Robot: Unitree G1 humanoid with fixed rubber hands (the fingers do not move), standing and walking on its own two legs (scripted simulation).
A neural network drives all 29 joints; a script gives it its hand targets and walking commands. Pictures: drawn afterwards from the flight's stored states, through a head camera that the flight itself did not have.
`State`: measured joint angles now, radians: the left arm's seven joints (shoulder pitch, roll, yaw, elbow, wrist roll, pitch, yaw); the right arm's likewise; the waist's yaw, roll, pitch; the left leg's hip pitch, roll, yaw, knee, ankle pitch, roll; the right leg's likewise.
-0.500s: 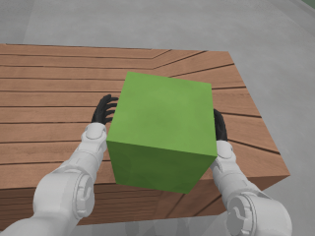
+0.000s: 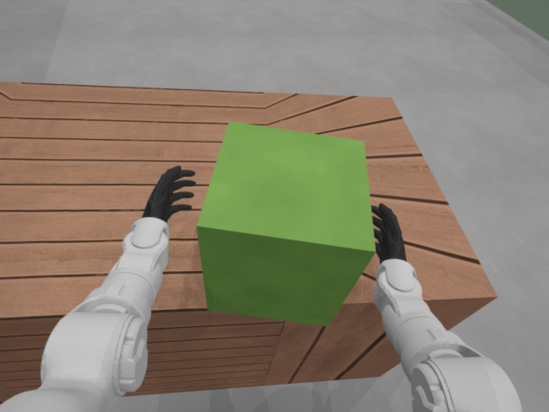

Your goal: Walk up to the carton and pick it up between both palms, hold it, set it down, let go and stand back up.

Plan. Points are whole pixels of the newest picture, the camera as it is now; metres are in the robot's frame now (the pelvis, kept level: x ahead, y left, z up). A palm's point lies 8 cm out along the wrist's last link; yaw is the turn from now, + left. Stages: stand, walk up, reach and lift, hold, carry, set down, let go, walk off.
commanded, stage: set down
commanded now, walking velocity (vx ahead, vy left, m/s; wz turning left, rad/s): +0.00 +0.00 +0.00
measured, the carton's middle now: (281, 230) +0.41 -0.01 +0.02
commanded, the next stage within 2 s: none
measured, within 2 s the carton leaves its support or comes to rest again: neither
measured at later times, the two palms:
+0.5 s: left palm (133, 273) +0.33 +0.21 +0.01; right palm (408, 304) +0.28 -0.19 +0.02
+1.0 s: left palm (104, 314) +0.26 +0.22 +0.03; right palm (433, 356) +0.21 -0.20 +0.03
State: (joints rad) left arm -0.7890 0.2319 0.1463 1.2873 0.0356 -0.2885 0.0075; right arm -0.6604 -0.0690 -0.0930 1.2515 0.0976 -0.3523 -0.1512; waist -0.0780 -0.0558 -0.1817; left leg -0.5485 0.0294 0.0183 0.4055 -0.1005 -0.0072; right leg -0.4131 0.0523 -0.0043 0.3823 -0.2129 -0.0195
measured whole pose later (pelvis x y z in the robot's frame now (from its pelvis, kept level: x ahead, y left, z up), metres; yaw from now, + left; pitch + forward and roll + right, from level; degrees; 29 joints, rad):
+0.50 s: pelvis -0.01 +0.00 +0.00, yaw +0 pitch +10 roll -1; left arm -0.31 0.24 0.10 0.71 -0.04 -0.16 -0.05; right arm -0.25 -0.08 0.00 0.73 0.17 -0.25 -0.15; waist -0.08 -0.05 -0.13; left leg -0.48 0.03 0.02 0.41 -0.09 -0.01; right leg -0.35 0.05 0.00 0.38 -0.20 -0.02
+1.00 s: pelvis -0.01 +0.00 +0.00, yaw +0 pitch +2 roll -1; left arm 0.02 0.29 0.09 0.27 -0.13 0.06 -0.08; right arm 0.17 -0.08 0.04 0.17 0.17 -0.03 -0.16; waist -0.06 -0.05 -0.05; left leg -0.32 0.03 0.02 0.41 -0.12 -0.01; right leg -0.19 0.05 0.00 0.38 -0.23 -0.03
